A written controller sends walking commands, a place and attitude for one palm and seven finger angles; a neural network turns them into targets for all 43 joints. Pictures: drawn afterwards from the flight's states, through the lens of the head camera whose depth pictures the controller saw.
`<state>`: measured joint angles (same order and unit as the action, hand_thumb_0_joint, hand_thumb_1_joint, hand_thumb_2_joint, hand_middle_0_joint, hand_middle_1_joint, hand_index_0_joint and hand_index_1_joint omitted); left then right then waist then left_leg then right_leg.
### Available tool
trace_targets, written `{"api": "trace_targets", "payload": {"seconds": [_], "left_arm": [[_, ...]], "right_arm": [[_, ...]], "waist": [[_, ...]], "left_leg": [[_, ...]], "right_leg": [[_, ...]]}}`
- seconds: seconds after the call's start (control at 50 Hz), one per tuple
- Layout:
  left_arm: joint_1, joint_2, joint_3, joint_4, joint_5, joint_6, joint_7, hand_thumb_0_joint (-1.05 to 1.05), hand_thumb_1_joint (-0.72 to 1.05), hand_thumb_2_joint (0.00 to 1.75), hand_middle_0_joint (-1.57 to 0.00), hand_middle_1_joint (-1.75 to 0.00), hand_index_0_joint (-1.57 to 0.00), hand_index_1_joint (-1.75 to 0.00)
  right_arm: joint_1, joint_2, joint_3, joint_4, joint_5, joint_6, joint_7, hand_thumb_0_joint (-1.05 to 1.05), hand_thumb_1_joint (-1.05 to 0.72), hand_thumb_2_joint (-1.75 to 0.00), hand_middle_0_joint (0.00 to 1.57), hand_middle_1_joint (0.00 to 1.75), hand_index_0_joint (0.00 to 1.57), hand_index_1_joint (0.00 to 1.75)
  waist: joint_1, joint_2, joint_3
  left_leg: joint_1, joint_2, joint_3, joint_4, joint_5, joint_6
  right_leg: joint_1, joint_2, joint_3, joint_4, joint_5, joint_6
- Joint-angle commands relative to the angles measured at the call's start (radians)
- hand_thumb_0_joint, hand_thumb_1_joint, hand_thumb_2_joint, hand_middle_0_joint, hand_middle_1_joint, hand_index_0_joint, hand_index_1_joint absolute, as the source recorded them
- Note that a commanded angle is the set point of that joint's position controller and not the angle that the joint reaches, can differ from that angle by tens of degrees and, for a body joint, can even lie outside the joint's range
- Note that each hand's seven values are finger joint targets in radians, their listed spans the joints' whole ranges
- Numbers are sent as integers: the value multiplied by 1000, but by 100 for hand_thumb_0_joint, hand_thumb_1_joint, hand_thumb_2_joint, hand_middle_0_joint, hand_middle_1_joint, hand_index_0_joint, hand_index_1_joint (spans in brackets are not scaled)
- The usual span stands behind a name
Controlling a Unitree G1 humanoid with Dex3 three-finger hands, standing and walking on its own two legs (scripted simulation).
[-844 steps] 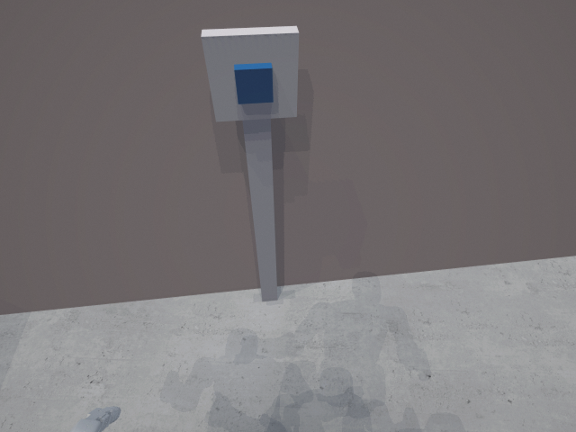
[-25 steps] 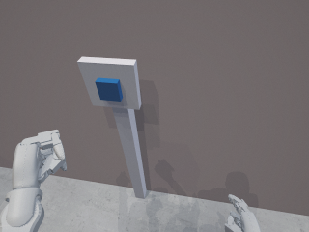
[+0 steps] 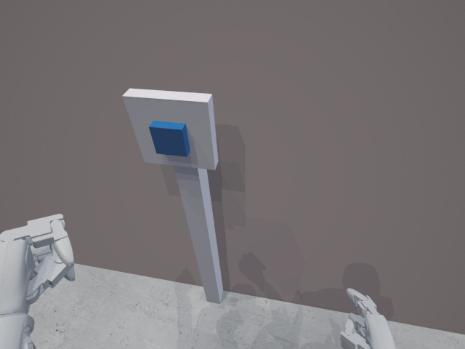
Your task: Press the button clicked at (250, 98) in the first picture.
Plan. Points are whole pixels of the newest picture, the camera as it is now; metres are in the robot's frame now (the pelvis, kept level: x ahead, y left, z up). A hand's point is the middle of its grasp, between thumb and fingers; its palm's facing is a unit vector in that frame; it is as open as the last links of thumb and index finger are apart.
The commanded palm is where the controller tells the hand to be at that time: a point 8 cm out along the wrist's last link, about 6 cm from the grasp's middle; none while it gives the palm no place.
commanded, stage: draw the hand back to the body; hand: left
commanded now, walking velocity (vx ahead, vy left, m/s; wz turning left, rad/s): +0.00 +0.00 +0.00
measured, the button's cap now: (171, 138) +0.45 +0.19 +0.15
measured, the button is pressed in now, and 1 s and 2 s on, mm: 0 0 0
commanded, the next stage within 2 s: step back with the hand held close in 0.10 s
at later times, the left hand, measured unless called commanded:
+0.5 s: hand (82, 262) +0.18 +0.23 +0.14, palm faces +0.26 -0.85 -0.45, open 3.1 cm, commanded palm +0.11 +0.28 +0.17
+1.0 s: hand (9, 336) +0.08 +0.25 +0.16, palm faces +0.37 -0.85 -0.37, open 3.1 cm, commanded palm +0.02 +0.31 +0.17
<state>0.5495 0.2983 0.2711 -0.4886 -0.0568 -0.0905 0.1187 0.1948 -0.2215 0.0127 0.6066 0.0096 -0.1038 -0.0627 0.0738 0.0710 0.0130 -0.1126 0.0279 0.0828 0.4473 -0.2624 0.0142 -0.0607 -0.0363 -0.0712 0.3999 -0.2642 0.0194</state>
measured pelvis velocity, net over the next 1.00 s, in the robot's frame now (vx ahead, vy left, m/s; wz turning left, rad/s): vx -0.12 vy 0.03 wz -0.02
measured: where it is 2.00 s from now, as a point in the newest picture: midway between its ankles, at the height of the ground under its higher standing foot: outside the picture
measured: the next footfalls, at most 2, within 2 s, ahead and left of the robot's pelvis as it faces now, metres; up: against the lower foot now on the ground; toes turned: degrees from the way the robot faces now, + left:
right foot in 1.26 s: -0.22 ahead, -0.10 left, +0.00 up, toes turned -5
left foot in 1.44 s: -0.14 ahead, +0.11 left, +0.00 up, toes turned -3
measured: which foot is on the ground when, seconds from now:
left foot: down 0.00-1.00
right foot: down 0.00-0.98, up 1.00-1.00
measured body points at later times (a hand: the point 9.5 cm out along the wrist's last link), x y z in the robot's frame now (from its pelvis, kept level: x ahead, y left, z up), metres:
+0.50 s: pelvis -0.03 +0.01 +0.00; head +0.00 +0.00 +0.45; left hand +0.16 +0.27 +0.16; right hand +0.14 -0.24 -0.08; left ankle -0.01 +0.10 -0.74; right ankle -0.03 -0.13 -0.74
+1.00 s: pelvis -0.12 +0.03 -0.02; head -0.10 +0.05 +0.42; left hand +0.06 +0.30 +0.18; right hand +0.05 -0.21 -0.10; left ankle -0.01 +0.10 -0.74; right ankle -0.03 -0.13 -0.74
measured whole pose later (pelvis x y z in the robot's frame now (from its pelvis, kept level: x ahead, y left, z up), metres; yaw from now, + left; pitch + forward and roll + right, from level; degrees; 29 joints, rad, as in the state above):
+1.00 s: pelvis -0.12 +0.03 -0.02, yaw -1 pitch -2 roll -2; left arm 0.57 0.35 0.34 -0.65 -0.03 -0.20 0.17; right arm 0.21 -0.21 0.02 0.56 0.00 -0.07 -0.06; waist 0.01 0.00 0.07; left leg -0.45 0.01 0.06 0.67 -0.21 0.06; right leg -0.41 -0.03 -0.03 0.65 -0.27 0.03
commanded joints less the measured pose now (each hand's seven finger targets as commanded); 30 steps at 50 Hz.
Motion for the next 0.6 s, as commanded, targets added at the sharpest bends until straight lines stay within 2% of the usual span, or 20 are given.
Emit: {"api": "trace_targets", "payload": {"seconds": [0.0, 0.08, 0.1, 0.12, 0.18, 0.2, 0.22, 0.24, 0.26, 0.28, 0.3, 0.34, 0.4, 0.42, 0.48, 0.5, 0.58], "left_arm": [[-73, 172, 104, -226, 0, -67, 23, 0, 90, 90, -130, -150, -130, -150], [-50, 169, 111, -230, -4, -69, 25, 0, 90, 90, -130, -150, -130, -150], [-46, 176, 115, -227, -3, -68, 24, 0, 90, 90, -130, -150, -130, -150], [-53, 168, 105, -241, -4, -68, 23, 0, 90, 90, -130, -150, -130, -150], [-41, 161, 107, -206, -6, -66, 22, 0, 90, 90, -130, -150, -130, -150], [-72, 178, 129, -144, -8, -58, 24, 0, 90, 90, -130, -150, -130, -150], [-224, 311, 258, -262, -10, -98, 22, 0, 90, 90, -130, -150, -130, -150], [-133, 243, 211, -153, -6, -104, 14, 0, 90, 90, -130, -150, -130, -150], [-84, 205, 169, -140, 2, -101, 8, 0, 90, 90, -130, -150, -130, -150], [-67, 187, 150, -138, 5, -99, 5, 0, 90, 90, -130, -150, -130, -150], [-68, 179, 138, -169, 6, -106, 1, 0, 90, 90, -130, -150, -130, -150], [2, 176, 139, -174, 7, -109, 4, 0, 90, 90, -130, -150, -130, -150], [57, 212, 172, -256, 7, -113, 12, 0, 90, 90, -130, -150, -130, -150], [71, 224, 184, -276, 6, -114, 15, 0, 90, 90, -130, -150, -130, -150], [110, 258, 228, -341, 3, -127, 27, 0, 90, 90, -130, -150, -130, -150], [124, 281, 250, -353, 3, -129, 32, 0, 90, 90, -130, -150, -130, -150], [147, 254, 248, -359, -1, -146, 38, 0, 90, 90, -130, -150, -130, -150]], "right_arm": [[-121, -102, -39, -166, -6, -58, -11, 0, -90, -90, 20, 30, 20, 30], [-126, -93, -34, -167, -7, -61, -9, 0, -90, -90, 20, 30, 20, 30], [-128, -94, -36, -166, -5, -62, -10, 0, -90, -90, 20, 30, 20, 30], [-125, -93, -34, -168, -6, -61, -9, 0, -90, -90, 20, 30, 20, 30], [-128, -91, -36, -165, -4, -58, -9, 0, -90, -90, 20, 30, 20, 30], [-126, -97, -38, -154, -2, -52, -14, 0, -90, -90, 20, 30, 20, 30], [-103, -109, -39, -192, 2, -29, -10, 0, -90, -90, 20, 30, 20, 30], [-92, -85, -34, -165, -3, -16, -12, 0, -90, -90, 20, 30, 20, 30], [-98, -86, -37, -174, -2, -5, -10, 0, -90, -90, 20, 30, 20, 30], [-96, -96, -39, -186, -3, 3, -6, 0, -90, -90, 20, 30, 20, 30], [-110, -103, -42, -195, -4, 6, -6, 0, -90, -90, 20, 30, 20, 30], [-105, -108, -47, -204, -5, 19, -2, 0, -90, -90, 20, 30, 20, 30], [-113, -110, -56, -231, -2, 38, 0, 0, -90, -90, 20, 30, 20, 30], [-112, -104, -55, -241, 2, 44, 0, 0, -90, -90, 20, 30, 20, 30], [-114, -98, -61, -260, 6, 51, -1, 0, -90, -90, 20, 30, 20, 30], [-119, -102, -63, -260, 4, 53, -4, 0, -90, -90, 20, 30, 20, 30], [-101, -101, -65, -262, 6, 39, -2, 0, -90, -90, 20, 30, 20, 30]], "waist": [[-13, -35, -69], [-10, 0, -61], [-7, -15, -57], [-11, 14, -59], [-13, -25, -32], [-17, -68, -2], [-51, -74, 73], [-60, -144, 60], [-61, -153, 48], [-64, -140, 21], [-61, -99, 0], [-58, -63, -77], [-54, -58, -178], [-56, -74, -192], [-55, -57, -205], [-50, -22, -206], [-53, 60, -162]], "left_leg": [[52, 8, -55, -64, 231, 5], [42, 5, -54, -62, 239, 1], [41, 6, -52, -59, 242, 1], [42, 6, -54, -60, 244, 0], [37, 9, -51, -64, 229, 0], [26, 13, -49, -68, 209, 1], [-53, 35, -39, -39, 112, 21], [-48, 29, -49, -23, 86, 21], [-29, 33, -40, -13, 109, 23], [-34, 34, -37, -11, 130, 19], [-32, 36, -33, -10, 170, 18], [-27, 52, -31, -11, 244, 22], [-24, 65, -38, 7, 351, 22], [-36, 71, -45, 7, 359, 22], [-74, 84, -61, 8, 373, 24], [-88, 86, -69, 3, 366, 25], [-191, 130, -101, -46, 301, 38]], "right_leg": [[-51, 33, 32, -65, 209, -36], [-45, 29, 31, -57, 223, -38], [-45, 32, 36, -66, 228, -39], [-44, 29, 35, -60, 228, -40], [-61, 32, 30, -66, 216, -36], [-75, 36, 33, -82, 195, -36], [-177, -26, 146, -134, 261, -30], [-181, -44, 138, -137, 266, -30], [-185, -52, 141, -131, 315, -28], [-170, -55, 134, -111, 333, -25], [-158, -55, 124, -91, 373, -23], [-113, -53, 107, -41, 414, -16], [-62, -49, 93, 17, 488, -13], [-57, -48, 88, 32, 477, -12], [-58, -38, 82, 72, 454, -12], [-61, -31, 80, 79, 434, -12], [-66, 0, 61, 152, 287, -7]]}}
